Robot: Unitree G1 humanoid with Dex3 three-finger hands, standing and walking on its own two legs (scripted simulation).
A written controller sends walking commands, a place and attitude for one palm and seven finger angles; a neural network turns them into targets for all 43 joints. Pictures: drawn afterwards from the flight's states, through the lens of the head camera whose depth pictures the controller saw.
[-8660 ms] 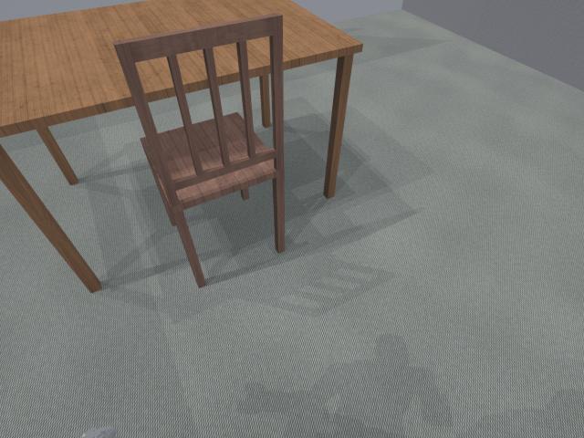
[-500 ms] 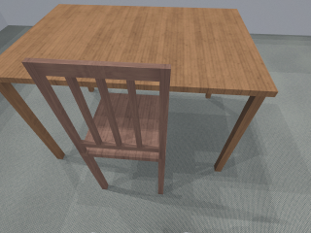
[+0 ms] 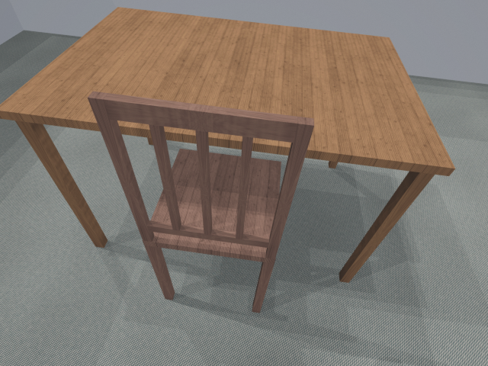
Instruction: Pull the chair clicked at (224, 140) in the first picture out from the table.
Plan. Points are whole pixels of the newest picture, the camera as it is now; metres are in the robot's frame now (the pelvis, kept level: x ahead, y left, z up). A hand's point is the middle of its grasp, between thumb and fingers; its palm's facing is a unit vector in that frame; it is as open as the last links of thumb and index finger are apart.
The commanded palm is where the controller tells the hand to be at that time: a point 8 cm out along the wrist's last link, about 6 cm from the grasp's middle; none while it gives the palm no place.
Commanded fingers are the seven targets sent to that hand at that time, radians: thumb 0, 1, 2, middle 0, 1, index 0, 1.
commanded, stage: come to a stop and stand still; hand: left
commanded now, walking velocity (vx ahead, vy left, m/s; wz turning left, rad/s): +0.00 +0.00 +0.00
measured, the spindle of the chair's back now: (205, 189) +0.48 +0.13 -0.04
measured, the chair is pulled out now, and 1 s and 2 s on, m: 0.00 0.00 0.00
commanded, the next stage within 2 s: look again from close up in 0.60 s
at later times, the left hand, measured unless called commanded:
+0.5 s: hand out of the picture -0.03 +0.15 -0.17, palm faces +0.02 -0.98 -0.18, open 7.4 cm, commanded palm none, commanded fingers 0.00 0.90 0.90 -0.20 -0.30 -0.20 -0.30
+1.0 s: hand out of the picture +0.00 +0.17 -0.18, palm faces +0.00 -0.98 -0.19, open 7.4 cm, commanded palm none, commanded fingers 0.00 0.90 0.90 -0.20 -0.30 -0.20 -0.30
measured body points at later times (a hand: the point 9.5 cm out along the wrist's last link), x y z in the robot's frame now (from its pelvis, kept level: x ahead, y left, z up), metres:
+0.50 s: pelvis -0.02 -0.01 +0.01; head -0.03 -0.02 +0.46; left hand -0.03 +0.20 -0.15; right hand -0.04 -0.23 -0.16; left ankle +0.00 +0.11 -0.74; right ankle -0.04 -0.11 -0.74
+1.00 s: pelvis -0.01 +0.01 +0.00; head -0.01 +0.01 +0.45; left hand +0.00 +0.23 -0.16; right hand -0.02 -0.21 -0.16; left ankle +0.00 +0.11 -0.74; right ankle -0.04 -0.11 -0.74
